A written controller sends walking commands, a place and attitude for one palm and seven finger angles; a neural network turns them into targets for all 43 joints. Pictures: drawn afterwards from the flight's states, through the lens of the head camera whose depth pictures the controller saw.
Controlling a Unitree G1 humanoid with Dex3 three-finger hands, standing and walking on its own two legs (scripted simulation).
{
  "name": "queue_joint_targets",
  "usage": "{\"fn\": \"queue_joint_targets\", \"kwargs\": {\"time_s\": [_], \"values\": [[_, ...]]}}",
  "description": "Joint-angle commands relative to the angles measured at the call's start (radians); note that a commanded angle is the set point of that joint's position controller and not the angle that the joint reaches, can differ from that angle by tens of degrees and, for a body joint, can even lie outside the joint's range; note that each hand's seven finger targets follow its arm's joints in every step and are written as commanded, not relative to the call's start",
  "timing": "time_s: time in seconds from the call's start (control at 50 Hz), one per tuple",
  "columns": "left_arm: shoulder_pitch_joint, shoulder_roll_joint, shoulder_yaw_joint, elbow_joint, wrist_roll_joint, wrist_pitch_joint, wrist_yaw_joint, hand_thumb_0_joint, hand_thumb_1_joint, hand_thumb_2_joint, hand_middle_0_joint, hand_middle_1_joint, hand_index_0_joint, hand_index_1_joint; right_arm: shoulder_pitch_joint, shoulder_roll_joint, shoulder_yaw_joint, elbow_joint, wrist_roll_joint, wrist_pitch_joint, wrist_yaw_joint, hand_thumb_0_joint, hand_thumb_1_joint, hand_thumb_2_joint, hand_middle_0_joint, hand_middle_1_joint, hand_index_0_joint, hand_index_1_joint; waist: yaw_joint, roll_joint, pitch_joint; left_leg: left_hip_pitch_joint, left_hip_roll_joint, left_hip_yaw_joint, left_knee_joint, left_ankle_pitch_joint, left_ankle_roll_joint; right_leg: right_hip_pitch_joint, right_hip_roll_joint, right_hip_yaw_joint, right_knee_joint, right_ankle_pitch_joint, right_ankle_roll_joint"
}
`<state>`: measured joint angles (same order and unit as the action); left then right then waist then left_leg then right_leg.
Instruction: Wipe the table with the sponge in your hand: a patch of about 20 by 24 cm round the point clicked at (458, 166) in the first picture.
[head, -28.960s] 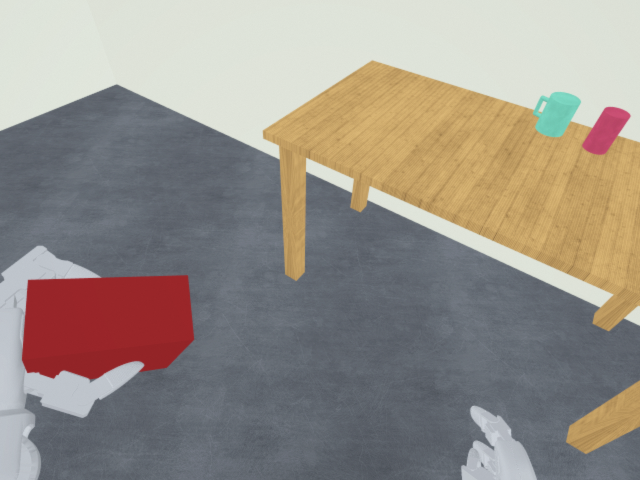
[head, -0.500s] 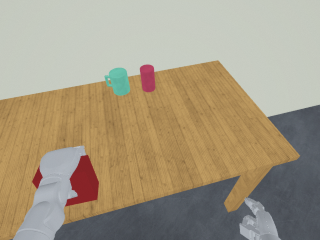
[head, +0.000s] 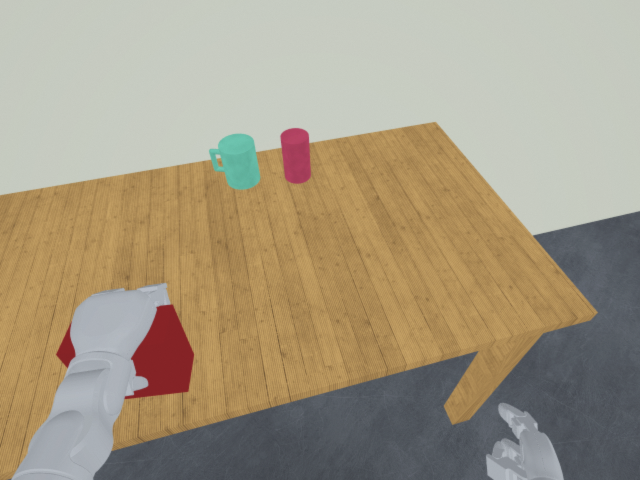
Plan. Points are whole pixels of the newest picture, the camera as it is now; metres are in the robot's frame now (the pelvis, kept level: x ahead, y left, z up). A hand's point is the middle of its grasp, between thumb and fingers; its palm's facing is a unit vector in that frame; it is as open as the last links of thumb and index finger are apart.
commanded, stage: move the sponge above the wiping area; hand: left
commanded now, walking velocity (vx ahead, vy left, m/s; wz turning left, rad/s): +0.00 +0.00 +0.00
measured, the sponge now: (138, 362) +0.24 +0.30 -0.03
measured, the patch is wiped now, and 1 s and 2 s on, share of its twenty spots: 0.00 0.00 0.00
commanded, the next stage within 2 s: lower the sponge onto the table in 1.16 s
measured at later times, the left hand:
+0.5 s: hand (126, 318) +0.27 +0.31 +0.04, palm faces +0.05 -0.01 -1.00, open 10.2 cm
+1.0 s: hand (106, 323) +0.25 +0.32 +0.04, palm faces +0.04 -0.03 -1.00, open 10.2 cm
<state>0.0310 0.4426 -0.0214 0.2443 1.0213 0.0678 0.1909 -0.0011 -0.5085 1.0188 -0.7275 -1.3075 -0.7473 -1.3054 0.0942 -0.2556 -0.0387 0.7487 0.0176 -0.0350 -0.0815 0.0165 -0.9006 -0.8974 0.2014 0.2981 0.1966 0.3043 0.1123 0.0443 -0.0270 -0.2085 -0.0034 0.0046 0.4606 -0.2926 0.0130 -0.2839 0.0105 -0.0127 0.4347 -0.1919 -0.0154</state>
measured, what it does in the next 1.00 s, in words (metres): stands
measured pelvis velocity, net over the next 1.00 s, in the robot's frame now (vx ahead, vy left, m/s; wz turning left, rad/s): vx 0.00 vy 0.00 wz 0.00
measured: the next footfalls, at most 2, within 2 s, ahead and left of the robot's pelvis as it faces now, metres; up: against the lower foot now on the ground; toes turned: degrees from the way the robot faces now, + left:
none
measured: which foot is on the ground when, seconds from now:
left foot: down 0.00-1.00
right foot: down 0.00-1.00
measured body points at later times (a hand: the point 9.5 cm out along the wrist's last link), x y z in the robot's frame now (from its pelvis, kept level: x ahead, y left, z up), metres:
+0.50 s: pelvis +0.00 +0.00 +0.00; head +0.01 -0.02 +0.45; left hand +0.26 +0.30 +0.09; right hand +0.21 -0.22 -0.10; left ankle -0.03 +0.11 -0.74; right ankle +0.02 -0.12 -0.74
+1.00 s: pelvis +0.00 +0.00 +0.00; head +0.00 -0.03 +0.45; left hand +0.25 +0.32 +0.10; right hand +0.21 -0.23 -0.10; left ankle -0.03 +0.11 -0.74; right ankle +0.02 -0.12 -0.74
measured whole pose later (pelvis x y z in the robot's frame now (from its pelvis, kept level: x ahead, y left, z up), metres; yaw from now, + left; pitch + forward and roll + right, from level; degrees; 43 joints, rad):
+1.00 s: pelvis +0.00 +0.00 +0.00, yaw +0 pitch +2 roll +0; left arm -0.02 0.44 0.00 0.27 0.95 0.29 0.25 0.00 -0.51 1.02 -0.73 -1.31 -0.75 -1.31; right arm 0.06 -0.25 -0.02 0.77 0.06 0.01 -0.07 0.02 -0.90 -0.90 0.20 0.30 0.20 0.30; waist 0.10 0.07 -0.05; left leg -0.18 0.00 0.01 0.43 -0.28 0.01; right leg -0.26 0.01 -0.01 0.42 -0.19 -0.02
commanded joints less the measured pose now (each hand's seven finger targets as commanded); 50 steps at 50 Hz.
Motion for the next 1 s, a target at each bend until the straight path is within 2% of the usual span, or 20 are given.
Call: {"fn": "queue_joint_targets", "kwargs": {"time_s": [0.0, 0.02, 0.04, 0.1, 0.14, 0.2, 0.24, 0.32, 0.34, 0.42, 0.44, 0.5, 0.56, 0.64, 0.66, 0.7, 0.76, 0.82, 0.88, 0.98], "values": [[-0.281, 0.283, 0.221, -0.132, -0.003, 0.106, 0.144, 0.0, 0.1, 1.3, -1.2, -1.6, -1.2, -1.6, -0.143, -0.118, -0.035, -0.125, 0.02, -0.028, 0.002, 0.0, -0.9, -0.9, 0.2, 0.3, 0.2, 0.3, 0.011, 0.043, -0.233, 0.016, -0.008, -0.055, -0.059, 0.342, -0.017, 0.139, -0.008, 0.075, -0.033, 0.213, -0.069], [-0.269, 0.293, 0.233, -0.116, -0.028, 0.146, 0.14, 0.0, 0.1, 1.3, -1.2, -1.6, -1.2, -1.6, -0.163, -0.127, -0.03, -0.123, 0.029, -0.021, 0.004, 0.0, -0.9, -0.9, 0.2, 0.3, 0.2, 0.3, 0.015, 0.046, -0.225, 0.014, -0.01, -0.058, -0.074, 0.316, -0.022, 0.149, -0.004, 0.083, -0.043, 0.183, -0.07], [-0.25, 0.223, 0.163, -0.088, -0.051, 0.185, 0.123, 0.0, 0.1, 1.3, -1.2, -1.6, -1.2, -1.6, -0.174, -0.119, -0.024, -0.133, 0.036, -0.017, 0.005, 0.0, -0.9, -0.9, 0.2, 0.3, 0.2, 0.3, 0.009, 0.032, -0.222, 0.001, -0.009, -0.042, -0.084, 0.303, -0.019, 0.16, -0.01, 0.053, -0.041, 0.174, -0.059], [-0.234, 0.153, 0.037, -0.004, -0.077, 0.283, 0.033, 0.0, 0.1, 1.3, -1.2, -1.6, -1.2, -1.6, -0.199, -0.134, -0.006, -0.142, 0.05, -0.002, 0.005, 0.0, -0.9, -0.9, 0.2, 0.3, 0.2, 0.3, -0.014, -0.051, -0.152, -0.018, -0.011, -0.044, -0.101, 0.257, -0.004, 0.141, -0.015, 0.033, -0.064, 0.135, -0.05], [-0.26, 0.11, -0.034, -0.022, -0.081, 0.299, -0.033, 0.0, 0.1, 1.3, -1.2, -1.6, -1.2, -1.6, -0.197, -0.135, 0.0, -0.169, 0.053, 0.0, 0.005, 0.0, -0.9, -0.9, 0.2, 0.3, 0.2, 0.3, -0.034, -0.049, -0.137, -0.014, -0.012, -0.047, -0.103, 0.231, 0.012, 0.132, -0.013, 0.025, -0.065, 0.108, -0.051], [-0.332, 0.16, -0.019, -0.098, -0.049, 0.225, -0.089, 0.0, 0.1, 1.3, -1.2, -1.6, -1.2, -1.6, -0.162, -0.135, -0.006, -0.179, 0.029, -0.009, 0.006, 0.0, -0.9, -0.9, 0.2, 0.3, 0.2, 0.3, -0.037, -0.059, -0.222, 0.026, -0.019, -0.06, -0.068, 0.266, 0.031, 0.134, -0.008, 0.033, -0.044, 0.152, -0.053], [-0.371, 0.211, 0.032, -0.198, -0.028, 0.134, -0.081, 0.0, 0.1, 1.3, -1.2, -1.6, -1.2, -1.6, -0.14, -0.123, -0.01, -0.185, 0.011, -0.023, 0.002, 0.0, -0.9, -0.9, 0.2, 0.3, 0.2, 0.3, -0.029, -0.003, -0.282, 0.062, -0.015, -0.069, -0.052, 0.309, 0.032, 0.148, -0.002, 0.038, -0.025, 0.175, -0.057], [-0.419, 0.351, 0.193, -0.286, 0.045, 0.019, 0.035, 0.0, 0.1, 1.3, -1.2, -1.6, -1.2, -1.6, -0.105, -0.119, -0.025, -0.157, -0.017, -0.032, -0.004, 0.0, -0.9, -0.9, 0.2, 0.3, 0.2, 0.3, 0.004, 0.115, -0.307, 0.085, 0.001, -0.093, -0.046, 0.404, -0.011, 0.134, 0.013, 0.08, -0.008, 0.207, -0.074], [-0.413, 0.308, 0.174, -0.299, 0.057, 0.015, 0.068, 0.0, 0.1, 1.3, -1.2, -1.6, -1.2, -1.6, -0.106, -0.104, -0.024, -0.16, -0.014, -0.034, -0.004, 0.0, -0.9, -0.9, 0.2, 0.3, 0.2, 0.3, 0.003, 0.145, -0.307, 0.08, 0.003, -0.087, -0.045, 0.448, -0.021, 0.136, 0.008, 0.066, 0.002, 0.222, -0.072], [-0.261, 0.31, 0.249, -0.179, 0.01, 0.132, 0.147, 0.0, 0.1, 1.3, -1.2, -1.6, -1.2, -1.6, -0.15, -0.119, -0.028, -0.137, 0.014, -0.014, 0.009, 0.0, -0.9, -0.9, 0.2, 0.3, 0.2, 0.3, 0.035, 0.066, -0.264, 0.036, -0.007, -0.071, -0.063, 0.417, -0.039, 0.181, 0.003, 0.091, -0.02, 0.264, -0.081], [-0.267, 0.235, 0.179, -0.153, -0.016, 0.172, 0.142, 0.0, 0.1, 1.3, -1.2, -1.6, -1.2, -1.6, -0.17, -0.112, -0.021, -0.139, 0.024, -0.007, 0.011, 0.0, -0.9, -0.9, 0.2, 0.3, 0.2, 0.3, 0.02, 0.032, -0.253, 0.02, -0.007, -0.054, -0.073, 0.386, -0.035, 0.184, -0.003, 0.066, -0.026, 0.249, -0.069], [-0.19, 0.169, 0.09, -0.053, -0.068, 0.293, 0.081, 0.0, 0.1, 1.3, -1.2, -1.6, -1.2, -1.6, -0.212, -0.13, -0.01, -0.138, 0.043, 0.006, 0.016, 0.0, -0.9, -0.9, 0.2, 0.3, 0.2, 0.3, 0.013, -0.034, -0.186, 0.0, -0.011, -0.043, -0.092, 0.32, -0.014, 0.178, -0.014, 0.048, -0.051, 0.209, -0.056], [-0.204, 0.133, -0.003, -0.044, -0.084, 0.342, -0.027, 0.0, 0.1, 1.3, -1.2, -1.6, -1.2, -1.6, -0.217, -0.138, 0.001, -0.166, 0.053, 0.015, 0.01, 0.0, -0.9, -0.9, 0.2, 0.3, 0.2, 0.3, -0.017, -0.069, -0.146, -0.005, -0.017, -0.047, -0.099, 0.265, 0.014, 0.166, -0.016, 0.038, -0.064, 0.162, -0.051], [-0.334, 0.195, 0.009, -0.156, -0.056, 0.216, -0.107, 0.0, 0.1, 1.3, -1.2, -1.6, -1.2, -1.6, -0.163, -0.135, -0.003, -0.182, 0.026, -0.005, -0.001, 0.0, -0.9, -0.9, 0.2, 0.3, 0.2, 0.3, -0.044, -0.056, -0.236, 0.033, -0.028, -0.052, -0.057, 0.27, 0.045, 0.166, -0.008, 0.048, -0.043, 0.193, -0.051], [-0.342, 0.254, 0.067, -0.179, -0.04, 0.161, -0.1, 0.0, 0.1, 1.3, -1.2, -1.6, -1.2, -1.6, -0.147, -0.131, -0.008, -0.175, 0.014, -0.013, -0.003, 0.0, -0.9, -0.9, 0.2, 0.3, 0.2, 0.3, -0.032, -0.032, -0.245, 0.044, -0.028, -0.056, -0.047, 0.283, 0.045, 0.163, -0.005, 0.057, -0.039, 0.203, -0.055], [-0.382, 0.284, 0.109, -0.273, -0.012, 0.055, -0.06, 0.0, 0.1, 1.3, -1.2, -1.6, -1.2, -1.6, -0.126, -0.117, -0.019, -0.168, -0.006, -0.025, -0.007, 0.0, -0.9, -0.9, 0.2, 0.3, 0.2, 0.3, -0.02, 0.019, -0.304, 0.083, -0.022, -0.061, -0.032, 0.352, 0.04, 0.169, -0.003, 0.072, -0.02, 0.259, -0.061], [-0.324, 0.328, 0.2, -0.326, 0.037, -0.015, 0.046, 0.0, 0.1, 1.3, -1.2, -1.6, -1.2, -1.6, -0.102, -0.105, -0.032, -0.152, -0.021, -0.042, -0.01, 0.0, -0.9, -0.9, 0.2, 0.3, 0.2, 0.3, 0.009, 0.144, -0.31, 0.102, -0.006, -0.07, -0.024, 0.466, -0.003, 0.148, 0.005, 0.082, -0.009, 0.275, -0.074], [-0.275, 0.338, 0.261, -0.262, 0.042, 0.049, 0.123, 0.0, 0.1, 1.3, -1.2, -1.6, -1.2, -1.6, -0.121, -0.119, -0.036, -0.138, -0.004, -0.026, 0.005, 0.0, -0.9, -0.9, 0.2, 0.3, 0.2, 0.3, 0.017, 0.106, -0.273, 0.067, -0.007, -0.077, -0.034, 0.457, -0.028, 0.148, 0.006, 0.108, -0.016, 0.3, -0.084], [-0.187, 0.217, 0.181, -0.154, -0.035, 0.166, 0.135, 0.0, 0.1, 1.3, -1.2, -1.6, -1.2, -1.6, -0.172, -0.118, -0.032, -0.139, 0.026, -0.015, 0.012, 0.0, -0.9, -0.9, 0.2, 0.3, 0.2, 0.3, 0.02, -0.008, -0.229, 0.018, -0.007, -0.049, -0.064, 0.357, -0.017, 0.174, -0.011, 0.071, -0.034, 0.259, -0.063], [-0.241, 0.151, 0.008, -0.01, -0.089, 0.321, -0.006, 0.0, 0.1, 1.3, -1.2, -1.6, -1.2, -1.6, -0.22, -0.139, 0.003, -0.151, 0.055, 0.014, 0.0, 0.0, -0.9, -0.9, 0.2, 0.3, 0.2, 0.3, -0.027, -0.103, -0.097, -0.027, -0.018, -0.04, -0.107, 0.192, 0.018, 0.136, -0.018, 0.05, -0.087, 0.087, -0.044]]}}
